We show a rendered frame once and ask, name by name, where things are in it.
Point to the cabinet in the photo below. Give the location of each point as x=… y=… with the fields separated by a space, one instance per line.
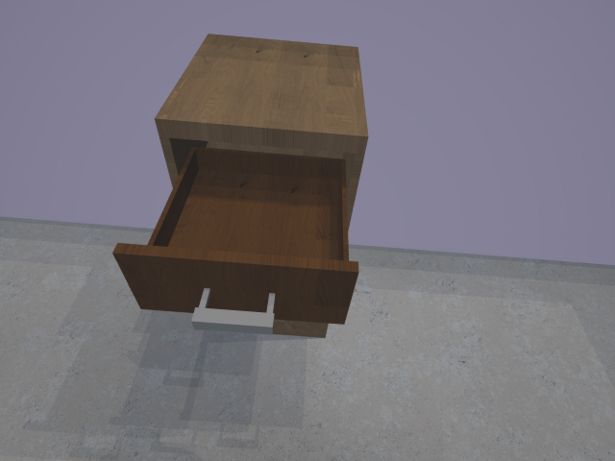
x=270 y=96

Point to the handle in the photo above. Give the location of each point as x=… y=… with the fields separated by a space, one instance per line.
x=233 y=320

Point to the drawer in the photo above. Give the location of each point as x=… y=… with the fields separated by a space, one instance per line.
x=246 y=224

